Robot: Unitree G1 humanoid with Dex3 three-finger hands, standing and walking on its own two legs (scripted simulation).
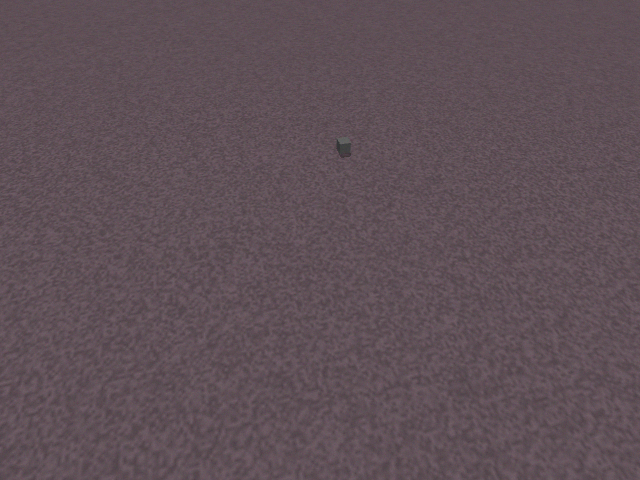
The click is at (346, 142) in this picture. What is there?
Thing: cube
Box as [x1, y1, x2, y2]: [336, 137, 350, 153]
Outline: 337,138 336,147 339,153 348,152 350,148 350,142 348,138
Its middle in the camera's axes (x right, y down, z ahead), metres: +0.14 -0.53 +2.10
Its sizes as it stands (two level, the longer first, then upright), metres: 0.061 0.061 0.061
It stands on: the floor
